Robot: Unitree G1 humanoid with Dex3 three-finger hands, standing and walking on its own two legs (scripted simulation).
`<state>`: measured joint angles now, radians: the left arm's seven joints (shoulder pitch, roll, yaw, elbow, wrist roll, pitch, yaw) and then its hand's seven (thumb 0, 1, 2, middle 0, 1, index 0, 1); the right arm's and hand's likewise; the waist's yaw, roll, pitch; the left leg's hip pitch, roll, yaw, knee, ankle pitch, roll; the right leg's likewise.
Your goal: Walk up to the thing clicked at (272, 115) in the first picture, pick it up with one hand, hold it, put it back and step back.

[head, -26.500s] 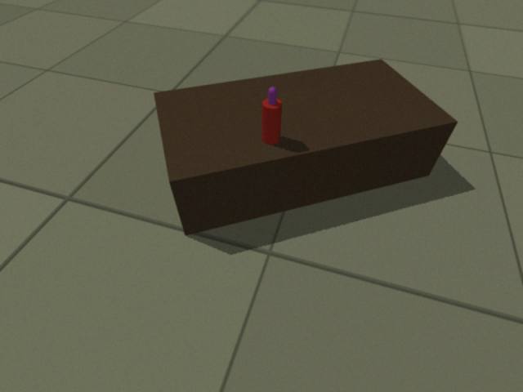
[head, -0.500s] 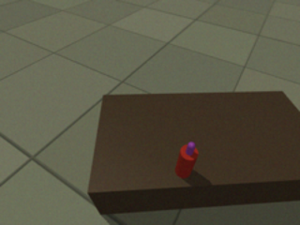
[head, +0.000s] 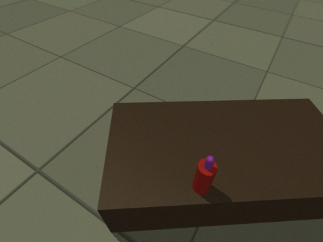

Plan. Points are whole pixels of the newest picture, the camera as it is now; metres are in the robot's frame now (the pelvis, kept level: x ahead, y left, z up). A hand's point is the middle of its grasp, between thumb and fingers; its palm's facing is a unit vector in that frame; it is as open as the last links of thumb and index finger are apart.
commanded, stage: stand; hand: right
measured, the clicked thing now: (205, 173) +0.46 -0.19 -0.30
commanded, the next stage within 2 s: step back in 1.94 s
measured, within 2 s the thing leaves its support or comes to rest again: neither
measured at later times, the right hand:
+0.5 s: hand out of the picture +0.07 -0.25 -0.15, palm faces -0.01 +0.93 -0.36, open 7.4 cm
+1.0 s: hand out of the picture +0.08 -0.25 -0.15, palm faces -0.02 +0.94 -0.35, open 7.4 cm
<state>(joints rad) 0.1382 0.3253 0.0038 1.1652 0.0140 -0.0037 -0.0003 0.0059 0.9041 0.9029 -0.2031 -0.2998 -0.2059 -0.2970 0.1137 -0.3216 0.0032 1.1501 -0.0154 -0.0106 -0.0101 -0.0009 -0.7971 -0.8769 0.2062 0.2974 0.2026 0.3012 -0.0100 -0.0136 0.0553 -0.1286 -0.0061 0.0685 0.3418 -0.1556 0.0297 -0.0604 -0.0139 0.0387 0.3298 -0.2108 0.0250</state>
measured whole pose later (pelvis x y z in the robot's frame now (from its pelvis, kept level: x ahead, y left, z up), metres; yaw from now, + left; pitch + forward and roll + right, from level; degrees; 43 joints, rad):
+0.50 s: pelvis +0.01 +0.00 +0.00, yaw +1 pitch -3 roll +0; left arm 0.12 0.34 0.01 1.15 0.01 0.00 0.00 0.01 0.90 0.90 -0.20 -0.30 -0.21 -0.30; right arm 0.11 -0.33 0.00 1.16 -0.01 -0.01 -0.01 0.00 -0.90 -0.90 0.21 0.30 0.20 0.30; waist -0.02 -0.02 0.05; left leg -0.12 -0.01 0.06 0.32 -0.15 0.03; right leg -0.04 -0.02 0.03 0.30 -0.21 0.03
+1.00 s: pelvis +0.01 +0.00 +0.00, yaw +1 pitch -3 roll +0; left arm 0.13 0.34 0.00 1.14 0.01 0.00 0.00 0.01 0.90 0.90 -0.20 -0.30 -0.21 -0.30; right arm 0.11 -0.34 0.00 1.15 -0.01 -0.01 0.00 0.00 -0.90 -0.90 0.21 0.30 0.20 0.30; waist -0.01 -0.01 0.05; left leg -0.12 -0.02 0.05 0.32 -0.15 0.03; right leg -0.04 -0.02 0.02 0.30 -0.21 0.02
